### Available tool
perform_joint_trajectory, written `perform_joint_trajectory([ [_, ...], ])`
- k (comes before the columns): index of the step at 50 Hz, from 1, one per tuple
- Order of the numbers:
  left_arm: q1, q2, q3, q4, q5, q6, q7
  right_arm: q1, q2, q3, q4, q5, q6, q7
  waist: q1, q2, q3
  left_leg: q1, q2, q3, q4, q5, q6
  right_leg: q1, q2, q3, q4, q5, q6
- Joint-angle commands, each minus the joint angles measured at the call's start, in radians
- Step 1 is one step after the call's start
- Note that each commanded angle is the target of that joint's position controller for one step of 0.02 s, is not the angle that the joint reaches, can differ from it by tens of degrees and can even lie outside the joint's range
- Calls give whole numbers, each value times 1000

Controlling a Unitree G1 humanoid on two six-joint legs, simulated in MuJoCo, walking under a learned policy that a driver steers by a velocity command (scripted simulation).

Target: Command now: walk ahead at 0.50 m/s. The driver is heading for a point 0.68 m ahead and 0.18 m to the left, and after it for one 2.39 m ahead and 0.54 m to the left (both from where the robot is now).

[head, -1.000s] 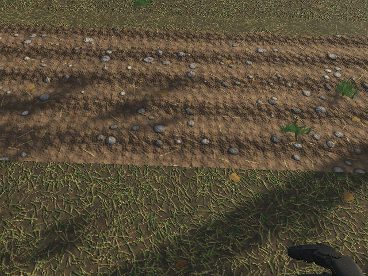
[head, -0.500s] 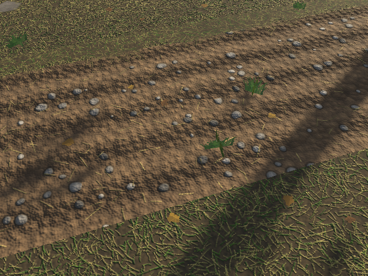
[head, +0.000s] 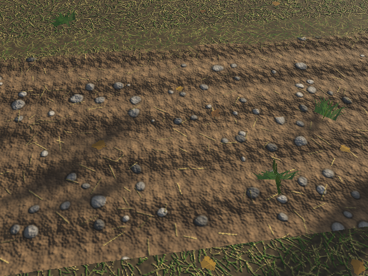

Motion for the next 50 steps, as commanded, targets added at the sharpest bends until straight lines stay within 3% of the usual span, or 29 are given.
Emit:
perform_joint_trajectory([
  [1, -165, 111, 18, -188, -16, -39, 33, 232, -196, -52, 21, -27, 6, -50, -122, 27, -189, 661, 528, -752, -298, -279, 296, -737, -98, 38, 16, 361, 12],
  [2, -144, 107, 18, -163, 25, -16, 43, 135, -150, -35, 16, -32, -13, -48, -58, -36, -115, 439, 497, -710, -305, -175, 276, -617, -136, 43, -47, 414, 21],
  [3, -144, 84, 25, -148, 53, 5, 39, 66, -119, -21, 19, -28, -21, -40, -3, -50, 5, 177, 406, -551, -325, -47, 230, -489, -164, 56, -216, 461, 42],
  [4, -109, 63, 28, -142, 56, 11, 38, 36, -120, -20, 23, -35, -18, -37, 28, -5, 21, 41, 318, -412, -341, -28, 193, -357, -179, 46, -354, 475, 51],
  [6, -164, 57, 31, -159, 68, -1, 34, 74, -156, -33, 38, -40, -22, -52, 9, 71, 16, -49, 226, -252, -352, 158, 174, -221, -169, 1, -581, 613, 72],
  [8, -253, 37, 20, -176, 65, -9, 21, 125, -172, -43, 52, -17, -20, -68, -29, 76, -15, -40, 194, -162, -355, 221, 159, -105, -143, -29, -837, 751, 63],
  [10, -340, 27, 13, -194, 49, -6, 10, 193, -191, -55, 75, 2, -13, -74, -72, 73, -23, 61, 226, -179, -371, 153, 161, -94, -118, -41, -965, 781, 64],
  [13, -464, 63, 17, -234, 40, -6, -4, 258, -190, -63, 95, 19, 0, -74, -120, 63, 19, 193, 261, -237, -347, 52, 146, -130, -100, -36, -1102, 725, 47],
  [15, -488, 79, 23, -245, 45, -17, -16, 284, -198, -68, 105, 17, 13, -73, -119, 61, 15, 246, 269, -265, -294, 23, 127, -81, -73, -49, -1183, 643, 28],
  [17, -384, 114, 44, -216, 47, -26, -17, 280, -192, -65, 104, 13, 22, -73, -53, 67, -36, 233, 224, -256, -178, 84, 87, 113, -50, -71, -1253, 587, 1],
  [18, -221, 172, 68, -179, 61, -30, -8, 254, -146, -51, 88, 4, 17, -70, 20, 31, -144, 122, 152, -199, 31, 131, 47, 368, -128, 3, -1225, 633, -42],
  [19, -62, 280, 97, -152, 74, -25, 1, 286, -61, -27, 58, -4, -4, -66, 51, -186, -283, -219, 17, -67, 402, -152, -28, 758, -367, 300, -1248, 664, -147],
  [20, 13, 257, 96, -126, 65, -22, -4, 299, -104, -31, 52, 5, -23, -63, 69, -285, -358, -405, 6, -136, 612, -385, -41, 829, -466, 576, -1340, 491, -231],
  [21, -42, 194, 77, -143, 68, -23, -2, 254, -174, -55, 54, 16, -23, -65, 66, -176, -265, -473, 55, -183, 717, -318, -34, 749, -438, 507, -1368, 391, -207],
  [22, -126, 160, 65, -157, 69, -23, -3, 192, -179, -61, 39, 17, -12, -69, 39, -129, -178, -475, 95, -155, 711, -222, -28, 621, -394, 379, -1402, 381, -170],
  [24, -259, 93, 45, -160, 69, -26, -11, 165, -157, -70, 40, 3, 18, -79, -26, -94, -46, -384, 140, -152, 610, -103, -28, 396, -304, 198, -1497, 470, -117],
  [25, -284, 100, 49, -152, 74, -30, -11, 191, -136, -70, 37, 7, 29, -77, -63, -130, -35, -334, 150, -156, 589, -68, -32, 339, -304, 154, -1523, 514, -115],
  [28, -261, 110, 58, -118, 74, -42, -4, 174, -110, -74, 27, 2, 44, -75, -76, -72, -28, -337, 145, -167, 546, 36, -37, 332, -292, 24, -1553, 684, -115],
  [31, -228, 122, 62, -84, 74, -39, 9, 106, -99, -74, 1, -2, 44, -69, -65, -54, -6, -361, 132, -173, 416, 160, -44, 355, -290, -78, -1557, 779, -107],
  [35, -201, 143, 66, -55, 68, -32, 21, -15, -79, -63, -42, -7, 47, -46, -34, -54, 35, -294, 127, -96, 229, 279, -42, 355, -276, -188, -1571, 767, -86],
  [40, -126, 177, 79, -17, 52, -12, 18, -153, -71, -51, -112, 2, 46, -6, 7, -42, 95, -322, 121, -20, 103, 157, -7, 518, -327, -241, -1513, 841, -84],
  [43, -144, 225, 92, -20, 37, 3, 20, -122, -105, -67, -135, 2, 47, 5, -40, -92, 48, -155, 45, 76, 73, -17, 41, 552, -329, -287, -1356, 1285, -63],
  [44, -152, 244, 95, -20, 34, 10, 22, -42, -131, -81, -123, 2, 48, 3, -88, -113, 2, -42, 2, 105, 58, -58, 63, 551, -321, -300, -1233, 1455, -54],
  [45, -174, 248, 93, -24, 30, 15, 24, 115, -177, -109, -82, 5, 49, -3, -174, -100, -76, 180, -42, 114, -29, 13, 100, 492, -289, -326, -1036, 1485, -28],
  [46, -181, 239, 88, -41, 44, 10, 27, 292, -260, -144, -36, 4, 56, -23, -248, -34, -175, 529, 43, -61, -43, 54, 157, 225, -255, -323, -740, 1205, 19],
  [47, -115, 78, 36, -106, 77, -23, 5, 288, -368, -155, -35, 9, 49, -33, -130, 241, -249, 861, 318, -631, -120, -68, 343, -256, -46, -240, -381, 201, 77],
  [48, -214, 140, 42, -130, 35, -77, -14, 363, -309, -131, -53, -11, 44, -39, -193, 170, -370, 921, 383, -851, -264, -154, 375, -372, -9, -4, -269, 126, 57],
  [49, -315, 172, 52, -158, 5, -96, -21, 329, -247, -114, -44, -18, 35, -42, -204, 130, -242, 849, 345, -682, -272, -42, 313, -457, -59, 8, -289, 225, 32],
  [50, -322, 166, 49, -151, 20, -102, -14, 249, -204, -102, -59, -6, 25, -42, -156, 54, -168, 692, 299, -547, -268, 51, 270, -402, -105, 11, -386, 311, 19],
])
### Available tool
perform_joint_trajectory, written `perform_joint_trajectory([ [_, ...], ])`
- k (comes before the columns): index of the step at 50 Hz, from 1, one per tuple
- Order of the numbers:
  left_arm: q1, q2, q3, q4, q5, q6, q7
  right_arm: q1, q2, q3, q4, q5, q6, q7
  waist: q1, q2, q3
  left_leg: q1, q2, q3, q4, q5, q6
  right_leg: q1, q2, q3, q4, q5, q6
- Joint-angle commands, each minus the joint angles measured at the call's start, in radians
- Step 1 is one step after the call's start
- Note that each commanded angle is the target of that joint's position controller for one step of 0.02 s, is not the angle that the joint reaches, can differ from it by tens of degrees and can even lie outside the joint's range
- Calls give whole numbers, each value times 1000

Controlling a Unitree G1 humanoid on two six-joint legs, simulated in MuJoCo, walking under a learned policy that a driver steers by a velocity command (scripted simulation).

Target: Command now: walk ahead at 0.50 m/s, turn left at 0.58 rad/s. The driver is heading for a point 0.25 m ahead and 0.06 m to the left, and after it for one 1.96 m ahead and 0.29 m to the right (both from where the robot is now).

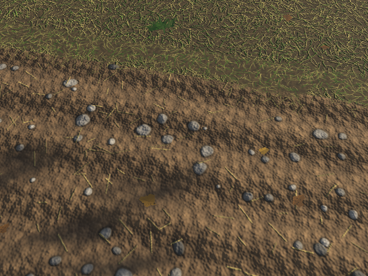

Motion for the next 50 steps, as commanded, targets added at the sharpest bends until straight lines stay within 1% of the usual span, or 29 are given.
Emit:
perform_joint_trajectory([
  [1, -110, 130, 22, -125, 15, -64, 2, 142, -113, -30, -26, 5, -20, -14, -72, 9, -182, 532, 291, -463, -302, 155, 225, -493, -44, 114, 52, 113, -27],
  [2, -92, 136, 31, -126, 23, -48, 7, 91, -91, -19, -46, -3, -24, -16, -33, 1, -148, 428, 267, -410, -323, 298, 215, -424, -60, 113, 15, 145, -16],
  [4, -76, 125, 35, -147, 33, -21, 12, 75, -120, -23, -53, -4, -28, -25, 7, 5, -121, 299, 260, -360, -314, 544, 224, -359, -52, 100, -67, 130, 25],
  [6, -136, 86, 23, -175, 45, -8, 18, 89, -152, -32, -52, -3, -22, -40, 5, 5, -102, 199, 205, -271, -300, 670, 194, -321, -10, 59, -231, 208, 45],
  [9, -226, 50, 5, -207, 46, -4, 9, 138, -170, -41, -46, 6, 5, -57, -37, 69, -137, 138, 122, -210, -251, 646, 117, -199, 74, 30, -488, 459, 38],
  [12, -292, 74, 5, -242, 28, 10, -4, 182, -157, -39, -36, 11, 27, -64, -65, 100, -154, 176, 135, -289, -203, 482, 76, -155, 111, 62, -618, 536, 34],
  [15, -250, 122, 17, -236, 40, 8, -12, 162, -127, -29, -45, 1, 29, -77, -39, 120, -168, 277, 176, -364, -112, 395, 62, -130, 83, 104, -687, 526, 6],
  [16, -207, 123, 17, -223, 49, 0, -14, 140, -107, -21, -49, -2, 27, -80, -11, 115, -178, 294, 166, -355, -46, 409, 45, -74, 72, 94, -742, 576, -17],
  [17, -163, 135, 17, -211, 67, -9, -13, 146, -73, -9, -53, -11, 21, -78, 5, 83, -216, 288, 111, -324, 56, 398, 12, 41, 34, 100, -784, 747, -47],
  [18, -117, 162, 14, -212, 89, -11, -12, 209, -21, 9, -56, -34, 13, -75, -10, -57, -318, 172, 31, -268, 256, 93, -29, 271, -115, 247, -715, 1156, -123],
  [19, -101, 121, -1, -191, 98, -2, -17, 409, -16, 16, -17, -15, 14, -68, -79, -273, -430, 23, -26, -251, 447, -467, -92, 446, -315, 520, -709, 1246, -335],
  [20, -123, 71, -12, -192, 55, 10, -26, 420, -109, 3, 11, -17, 26, -60, -81, -208, -414, -9, 40, -230, 495, -496, -128, 378, -318, 633, -773, 891, -365],
  [21, -158, 56, -18, -203, 36, 24, -31, 288, -152, -11, -3, -15, 46, -62, -39, -130, -297, -59, 57, -198, 530, -448, -155, 295, -248, 580, -801, 647, -324],
  [22, -187, 80, -16, -209, 33, 41, -34, 207, -152, -16, -16, -20, 64, -68, -33, -80, -231, -88, 63, -169, 535, -405, -167, 213, -202, 552, -832, 476, -286],
  [23, -218, 121, -5, -222, 30, 55, -32, 160, -158, -23, -33, -27, 78, -75, -34, -69, -169, -99, 65, -156, 518, -377, -171, 128, -179, 539, -861, 373, -265],
  [24, -230, 164, 9, -229, 34, 68, -26, 143, -147, -24, -39, -22, 83, -79, -42, -86, -137, -73, 63, -143, 478, -355, -166, 61, -150, 511, -889, 324, -242],
  [26, -220, 167, 18, -233, 36, 84, -14, 146, -97, -13, -30, -17, 75, -89, -42, -117, -144, -12, 45, -113, 354, -324, -159, 29, -86, 442, -907, 292, -210],
  [28, -204, 159, 23, -236, 30, 93, -4, 143, -75, -8, -20, -17, 66, -95, -35, -139, -177, 30, 34, -110, 278, -285, -156, 34, -65, 430, -907, 261, -208],
  [34, -171, 166, 38, -248, 19, 119, 18, 106, -87, -6, -21, -9, 42, -82, -23, -173, -182, 110, 25, -125, 78, -178, -136, 17, -61, 501, -925, 150, -204],
  [37, -169, 165, 39, -258, 4, 137, 30, 166, -101, -13, 1, -9, 28, -65, -65, -158, -164, 276, 33, -98, -157, -50, -89, -72, -7, 481, -883, 95, -152],
  [38, -154, 141, 32, -263, 3, 139, 33, 203, -154, -26, 2, -24, 27, -68, -70, -90, -170, 383, 158, -189, -221, -62, -43, -180, 41, 432, -785, 26, -103],
  [39, -190, 114, 27, -305, -4, 131, 30, 199, -245, -45, 0, -54, 30, -71, -49, 188, -115, 360, 356, -428, -309, -68, 82, -367, 186, 215, -551, -48, -51],
  [40, -166, 163, 43, -303, 11, 115, 25, 121, -224, -40, -35, -85, 25, -70, -39, 269, -111, 280, 487, -560, -341, 65, 173, -383, 172, 171, -297, -113, -12],
  [41, -117, 205, 61, -270, 13, 114, 18, 46, -164, -21, -69, -77, 19, -80, -6, 182, -118, 267, 452, -477, -315, 145, 160, -360, 147, 196, -148, -61, 4],
  [42, -66, 201, 66, -235, 10, 124, 17, -7, -130, -12, -82, -54, 17, -84, 20, 125, -111, 267, 383, -364, -286, 185, 106, -354, 147, 180, -83, -8, 19],
  [43, -40, 181, 62, -219, 14, 137, 22, -21, -117, -6, -88, -33, 16, -86, 19, 109, -106, 293, 347, -303, -266, 211, 79, -375, 140, 170, -16, 39, 36],
  [44, -39, 160, 56, -219, 15, 146, 21, -11, -114, -1, -86, -26, 17, -86, 8, 105, -93, 295, 336, -258, -256, 278, 79, -390, 134, 160, 41, 59, 51],
  [46, -83, 136, 43, -251, 5, 152, 15, 31, -121, 0, -78, -30, 26, -89, -17, 120, -77, 315, 310, -184, -258, 317, 92, -406, 115, 112, 18, 103, 76],
  [50, -177, 108, 19, -321, 5, 152, -1, 103, -170, -17, -69, -31, 42, -96, -76, 159, -103, 426, 348, -151, -244, 344, 116, -382, 55, 67, -198, 107, 101],
])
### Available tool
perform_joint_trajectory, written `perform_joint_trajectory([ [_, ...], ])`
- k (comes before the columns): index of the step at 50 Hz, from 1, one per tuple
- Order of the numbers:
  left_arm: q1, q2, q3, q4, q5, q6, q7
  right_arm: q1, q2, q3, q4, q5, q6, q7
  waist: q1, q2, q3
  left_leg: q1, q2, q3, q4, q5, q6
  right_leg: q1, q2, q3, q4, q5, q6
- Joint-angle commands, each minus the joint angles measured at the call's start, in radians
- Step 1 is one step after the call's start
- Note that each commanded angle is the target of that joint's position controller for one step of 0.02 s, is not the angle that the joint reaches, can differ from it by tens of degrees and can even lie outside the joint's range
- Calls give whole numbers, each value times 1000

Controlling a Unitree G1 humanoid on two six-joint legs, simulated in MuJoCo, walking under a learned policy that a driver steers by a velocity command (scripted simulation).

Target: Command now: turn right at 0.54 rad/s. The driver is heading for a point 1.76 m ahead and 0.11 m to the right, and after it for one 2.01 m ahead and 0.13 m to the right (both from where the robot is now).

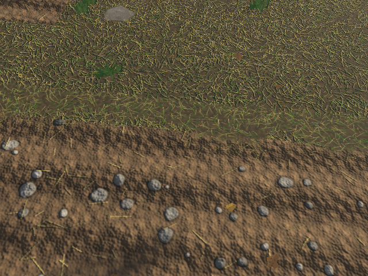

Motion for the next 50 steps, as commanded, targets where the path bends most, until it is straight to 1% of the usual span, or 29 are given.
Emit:
perform_joint_trajectory([
  [1, -96, 19, -15, -129, 1, -14, -17, 12, -205, -54, -58, 4, 0, -5, -41, 209, -79, 191, 244, -145, -92, 404, 207, -64, -45, -51, -135, -20, 12],
  [6, -74, 47, -6, -153, 0, -6, -39, 0, -243, -71, -63, 27, 0, 16, -30, 237, -88, 138, 278, -97, -48, 426, 190, 122, -33, -133, -371, -10, -50],
  [7, -49, 45, -3, -148, 0, -4, -43, -13, -244, -72, -62, 38, -2, 18, -9, 231, -89, 128, 276, -81, -14, 419, 169, 172, -24, -145, -463, 45, -74],
  [8, -7, 41, 1, -134, 1, -3, -44, -11, -239, -72, -58, 49, -4, 21, 12, 215, -108, 91, 264, -52, 23, 307, 135, 262, 2, -170, -570, 121, -105],
  [9, 50, 65, 15, -112, -1, -1, -36, 34, -207, -65, -38, 44, -7, 26, 25, 156, -130, -8, 232, -5, 107, 142, 83, 412, 18, -143, -638, 165, -143],
  [10, 137, 148, 43, -98, -8, -5, -23, 33, -135, -44, -48, 11, -11, 35, 43, -61, -151, -250, 142, 98, 378, -150, -2, 616, -152, 115, -688, 231, -217],
  [11, 201, 252, 59, -110, 6, -29, -27, -69, -99, -27, -142, -11, -28, 35, 82, -280, -158, -602, -31, 48, 624, -454, -52, 702, -389, 571, -762, 64, -441],
  [12, 213, 183, 37, -109, 27, -61, -35, -136, -160, -43, -148, 19, -49, 42, 134, -160, -160, -657, 3, -102, 739, -413, -36, 662, -410, 614, -842, -134, -482],
  [13, 165, 127, 15, -102, 27, -81, -32, -139, -196, -54, -143, 43, -58, 52, 97, -143, -89, -671, 38, -116, 730, -305, -7, 604, -370, 531, -865, -264, -425],
  [14, 115, 95, 3, -105, 19, -90, -25, -112, -206, -61, -114, 36, -63, 53, 66, -99, -47, -648, 60, -106, 697, -208, -1, 549, -321, 447, -864, -263, -370],
  [15, 77, 71, -9, -107, 13, -91, -19, -96, -206, -62, -98, 18, -65, 51, 48, -99, -26, -619, 69, -105, 639, -123, -9, 510, -282, 384, -877, -204, -342],
  [16, 65, 67, -15, -109, 20, -94, -14, -78, -193, -60, -88, 10, -71, 54, 33, -107, -20, -566, 68, -97, 611, -48, -16, 467, -247, 331, -894, -143, -326],
  [18, 76, 75, -13, -106, 31, -107, -9, -60, -167, -53, -70, 13, -83, 62, 27, -77, -28, -529, 54, -77, 545, 80, -28, 460, -219, 259, -913, -8, -318],
  [22, 125, 93, -8, -73, 21, -125, -9, -110, -132, -33, -73, 18, -91, 67, 55, -66, -13, -475, 38, -75, 316, 210, -48, 460, -207, 177, -921, 119, -305],
  [29, 212, 113, -2, -11, 6, -120, -15, -223, -124, -13, -121, 34, -110, 95, 106, -53, 55, -438, 21, -66, 126, 210, -22, 494, -252, 169, -893, 170, -316],
  [32, 225, 124, 3, 3, 2, -111, -14, -207, -140, -13, -131, 36, -120, 106, 87, -73, 44, -363, 2, -48, 82, 143, 17, 529, -272, 180, -846, 280, -300],
  [33, 218, 130, 4, 4, 1, -108, -14, -174, -152, -18, -126, 36, -122, 106, 63, -83, 25, -299, -15, -31, 67, 123, 34, 535, -269, 174, -808, 384, -288],
  [34, 203, 130, 2, 1, 1, -105, -12, -98, -170, -30, -106, 33, -123, 101, 14, -79, -22, -176, -44, -4, 32, 129, 57, 527, -237, 141, -717, 554, -267],
  [35, 206, 101, -9, -1, 7, -104, -10, 37, -210, -50, -71, 28, -123, 92, -46, -55, -123, 41, -33, -17, 37, 145, 93, 469, -181, 85, -540, 668, -235],
  [36, 194, 47, -33, -31, 29, -106, -6, 229, -280, -65, -46, 12, -122, 83, -124, 62, -289, 341, 162, -240, 58, 127, 174, 276, -112, 30, -219, 467, -189],
  [37, 300, -34, -53, -51, 12, -126, -7, 288, -336, -77, -16, 9, -117, 91, -63, 369, -392, 607, 353, -712, -76, -143, 309, -84, 57, 16, 101, -167, -125],
  [38, 229, 74, -32, -39, -5, -141, -11, 265, -234, -49, -24, 31, -115, 91, -101, 253, -307, 559, 337, -745, -150, -292, 279, -208, 9, 103, 206, -198, -129],
  [39, 148, 106, -22, -60, -18, -149, -18, 199, -200, -36, -32, 30, -109, 85, -89, 197, -179, 448, 310, -602, -161, -259, 241, -260, -44, 71, 214, -105, -141],
  [40, 108, 90, -28, -66, -8, -153, -18, 141, -186, -28, -44, 20, -104, 83, -62, 113, -118, 331, 272, -506, -176, -151, 225, -231, -90, 35, 177, -20, -140],
  [41, 80, 78, -26, -66, 11, -152, -19, 102, -159, -19, -49, 12, -101, 85, -42, 80, -58, 232, 224, -428, -207, -54, 214, -207, -118, 24, 118, 37, -138],
  [42, 108, 63, -26, -65, 10, -147, -22, 81, -159, -16, -53, 3, -104, 82, -7, 130, -58, 169, 213, -390, -231, 4, 222, -154, -140, 26, 95, 77, -131],
  [45, 124, 26, -33, -54, 13, -127, -22, 72, -161, -17, -39, 16, -117, 81, 23, 121, -34, 80, 186, -287, -289, 127, 240, -128, -154, 2, 28, 120, -100],
  [47, 61, 15, -39, -77, 23, -125, -18, 88, -178, -21, -23, 19, -117, 75, 14, 97, -3, 71, 179, -231, -309, 222, 243, -168, -160, -8, -76, 203, -79],
  [50, -37, -14, -52, -97, 21, -138, -27, 115, -190, -22, -4, 25, -108, 67, -19, 96, 13, 64, 133, -135, -310, 291, 207, -121, -138, -38, -295, 377, -77],
])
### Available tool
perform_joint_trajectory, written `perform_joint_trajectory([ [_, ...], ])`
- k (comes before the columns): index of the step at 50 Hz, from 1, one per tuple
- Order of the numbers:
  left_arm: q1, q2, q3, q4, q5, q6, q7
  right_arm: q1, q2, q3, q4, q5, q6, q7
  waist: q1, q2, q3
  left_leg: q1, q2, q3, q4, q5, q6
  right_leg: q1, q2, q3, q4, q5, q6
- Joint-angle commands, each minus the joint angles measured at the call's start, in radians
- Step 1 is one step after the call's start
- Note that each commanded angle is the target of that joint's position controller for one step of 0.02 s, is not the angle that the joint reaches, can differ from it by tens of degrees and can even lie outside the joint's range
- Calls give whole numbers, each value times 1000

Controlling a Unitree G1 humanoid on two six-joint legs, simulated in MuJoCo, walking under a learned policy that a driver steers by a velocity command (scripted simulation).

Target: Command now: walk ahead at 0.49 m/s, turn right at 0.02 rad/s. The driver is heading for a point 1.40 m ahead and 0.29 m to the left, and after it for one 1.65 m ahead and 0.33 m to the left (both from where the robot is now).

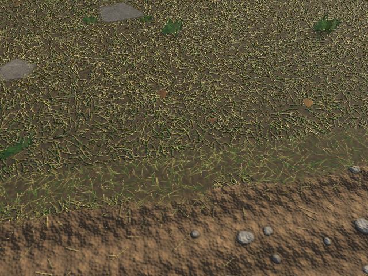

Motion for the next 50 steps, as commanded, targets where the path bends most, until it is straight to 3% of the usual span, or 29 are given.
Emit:
perform_joint_trajectory([
  [1, -88, 22, -2, -78, -1, -22, -9, -47, -176, -40, -63, 9, -12, -12, 3, 103, 45, -62, 227, -109, -130, 250, 150, 41, 16, -28, -194, 170, 5],
  [4, -180, 24, -4, -106, -11, -31, -27, 20, -195, -45, -32, 19, 0, -14, -33, 103, 62, 5, 261, -116, -113, 226, 145, 61, 42, -38, -306, 215, -9],
  [7, -213, 46, 3, -128, -12, -36, -43, 39, -207, -51, -11, 24, 19, -19, -19, 112, 66, 122, 311, -133, -54, 297, 125, 49, 56, -27, -371, 128, -47],
  [9, -152, 76, 17, -118, -9, -36, -45, 26, -225, -58, -9, 23, 30, -25, 26, 134, 20, 170, 314, -126, 39, 507, 103, 152, 92, -53, -390, 45, -77],
  [10, -45, 104, 34, -90, -5, -35, -40, 7, -227, -57, -11, 21, 37, -28, 91, 135, -48, 160, 284, -95, 172, 668, 84, 305, 125, -86, -415, 44, -104],
  [11, 116, 152, 57, -47, -4, -32, -30, 8, -198, -44, -18, 12, 40, -31, 164, 118, -163, 58, 234, -57, 379, 651, 51, 560, 101, -67, -393, 72, -139],
  [12, 249, 253, 78, -33, 21, -28, -20, 98, -104, -12, -54, -6, 28, -28, 158, -58, -343, -297, 125, -16, 771, 295, -9, 978, -159, 295, -358, 28, -265],
  [13, 283, 230, 72, -15, 0, -25, -24, 140, -65, 5, -37, 2, 7, -21, 147, -240, -460, -530, -4, -111, 1011, -356, -39, 1124, -281, 694, -531, -149, -362],
  [14, 242, 160, 49, -21, -7, -22, -23, 57, -169, -22, -53, 28, -9, -11, 167, -142, -339, -646, 60, -178, 1094, -345, -26, 1050, -251, 631, -575, -262, -315],
  [15, 176, 136, 39, -28, -6, -19, -19, -42, -182, -23, -85, 42, -18, -7, 153, -80, -202, -675, 109, -139, 1076, -265, -17, 904, -215, 485, -593, -226, -281],
  [16, 116, 119, 32, -27, 2, -20, -20, -91, -169, -21, -97, 27, -20, -10, 119, 0, -108, -650, 151, -116, 1008, -185, -19, 748, -176, 385, -625, -127, -265],
  [17, 75, 94, 25, -30, 12, -26, -23, -92, -163, -27, -96, 11, -12, -13, 83, 2, -68, -598, 184, -119, 950, -131, -22, 643, -146, 321, -657, -48, -258],
  [18, 53, 88, 23, -30, 17, -31, -24, -64, -150, -26, -89, 10, -2, -12, 55, -27, -56, -540, 198, -123, 927, -105, -30, 574, -129, 287, -685, 4, -263],
  [21, 48, 97, 28, -3, 4, -50, -25, -52, -112, -19, -80, 5, 25, -19, 25, -18, -26, -522, 210, -107, 836, -49, -58, 496, -102, 179, -750, 92, -275],
  [24, 83, 118, 34, 27, 3, -48, -13, -155, -97, -14, -110, -4, 25, -20, 49, 7, 11, -580, 215, -100, 665, 115, -79, 513, -82, 102, -775, 147, -263],
  [28, 120, 143, 38, 59, 3, -41, -4, -269, -73, -3, -131, 11, 13, -1, 102, 3, 36, -539, 179, -61, 435, 314, -64, 552, -63, -14, -790, 128, -214],
  [33, 182, 155, 46, 114, -3, -20, 1, -382, -78, -4, -192, 21, 12, 27, 142, 12, 74, -611, 146, -68, 327, 247, -19, 742, -134, -56, -744, 156, -194],
  [36, 156, 175, 54, 117, -8, 0, 13, -356, -99, -14, -212, 13, 12, 43, 107, -15, 41, -545, 98, -14, 307, 106, 25, 819, -149, -97, -624, 462, -159],
  [37, 142, 190, 57, 111, -8, 7, 19, -298, -122, -27, -205, 10, 15, 42, 71, -34, -9, -451, 60, 22, 310, 64, 44, 825, -139, -119, -530, 654, -142],
  [38, 123, 191, 56, 103, -7, 18, 28, -167, -158, -51, -175, 9, 18, 39, -3, -25, -86, -273, 16, 52, 274, 87, 71, 788, -107, -162, -353, 772, -114],
  [39, 129, 171, 46, 85, 3, 18, 39, -2, -224, -83, -139, 13, 23, 26, -73, 20, -183, 18, 61, -54, 276, 131, 117, 602, -69, -183, -104, 641, -75],
  [40, 224, 58, 4, 33, 29, -7, 25, 74, -344, -110, -136, 13, 25, 15, -24, 261, -308, 431, 322, -559, 251, 36, 301, 143, 100, -172, 295, -14, -2],
  [41, 187, 78, 0, 39, 20, -46, 9, 99, -278, -90, -143, 22, 23, 16, -52, 247, -418, 543, 405, -877, 86, -75, 365, -38, 181, 23, 445, -468, 3],
  [42, 94, 142, 18, 13, -22, -69, -7, 65, -225, -73, -142, 13, 22, 13, -70, 190, -287, 460, 371, -727, 63, -90, 303, -131, 115, 70, 476, -403, -17],
  [43, 38, 136, 12, -6, -27, -82, -8, 7, -202, -67, -152, 12, 21, 10, -45, 116, -182, 311, 330, -597, 56, -28, 267, -127, 71, 52, 412, -317, -28],
  [44, 16, 130, 15, -7, -4, -84, -1, -54, -179, -59, -165, 11, 23, 8, -7, 55, -105, 159, 292, -503, 39, 70, 242, -81, 38, 40, 319, -264, -23],
  [45, 22, 136, 23, -9, 11, -75, 4, -94, -156, -50, -180, 2, 24, 5, 30, 69, -69, 47, 261, -444, 13, 162, 231, -9, 13, 41, 255, -225, -14],
  [47, 52, 115, 23, -12, 20, -52, 6, -122, -156, -51, -194, 0, 23, -1, 66, 105, -59, -63, 232, -400, -23, 257, 243, 62, 10, 30, 196, -197, 14],
  [50, -6, 82, 13, -33, 24, -35, 13, -95, -189, -62, -180, 7, 19, -18, 59, 104, -26, -150, 196, -320, -41, 311, 232, 67, 28, 8, 32, -79, 54],
])
Keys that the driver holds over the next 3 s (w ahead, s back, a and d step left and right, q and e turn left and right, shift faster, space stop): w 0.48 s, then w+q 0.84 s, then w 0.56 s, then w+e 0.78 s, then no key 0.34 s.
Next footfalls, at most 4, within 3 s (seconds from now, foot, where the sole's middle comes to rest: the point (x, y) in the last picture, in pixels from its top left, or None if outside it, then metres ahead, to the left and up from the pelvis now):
0.22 right None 0.32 -0.15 -0.78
0.78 left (152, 242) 0.61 0.10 -0.78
1.26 right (183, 172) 0.93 -0.03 -0.78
1.76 left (102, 154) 1.03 0.32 -0.78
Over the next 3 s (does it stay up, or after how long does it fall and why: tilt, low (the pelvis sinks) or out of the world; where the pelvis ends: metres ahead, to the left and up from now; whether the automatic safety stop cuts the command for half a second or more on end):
stays up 1.54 0.40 -0.01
